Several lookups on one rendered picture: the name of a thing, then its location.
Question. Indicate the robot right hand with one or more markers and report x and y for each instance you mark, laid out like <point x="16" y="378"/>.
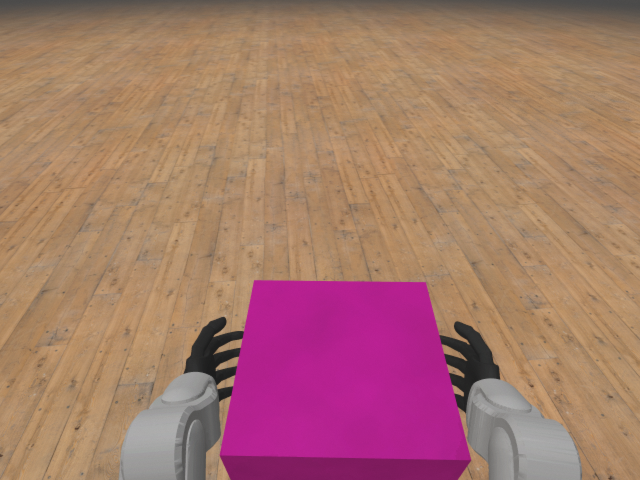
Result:
<point x="479" y="364"/>

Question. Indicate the right robot forearm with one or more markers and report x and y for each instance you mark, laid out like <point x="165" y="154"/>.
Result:
<point x="515" y="439"/>

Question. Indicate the left robot forearm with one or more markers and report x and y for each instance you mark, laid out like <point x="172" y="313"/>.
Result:
<point x="169" y="440"/>

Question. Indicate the robot left hand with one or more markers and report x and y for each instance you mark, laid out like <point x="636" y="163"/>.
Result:
<point x="203" y="360"/>

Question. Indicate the carton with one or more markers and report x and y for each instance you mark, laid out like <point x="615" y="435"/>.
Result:
<point x="342" y="380"/>

